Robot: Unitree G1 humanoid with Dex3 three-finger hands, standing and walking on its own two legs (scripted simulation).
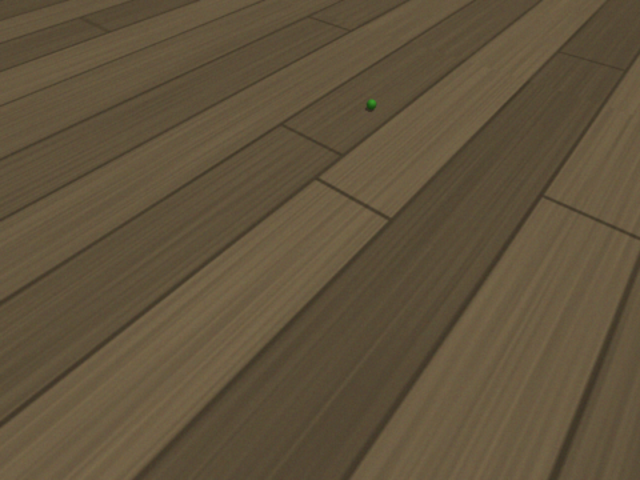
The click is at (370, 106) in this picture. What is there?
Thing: free ball
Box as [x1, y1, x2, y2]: [367, 99, 375, 109]
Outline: 372,99 370,99 367,102 368,108 371,109 375,106 375,101
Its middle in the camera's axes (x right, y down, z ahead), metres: +0.31 -0.80 +2.26
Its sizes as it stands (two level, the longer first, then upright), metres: 0.056 0.056 0.056
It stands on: the floor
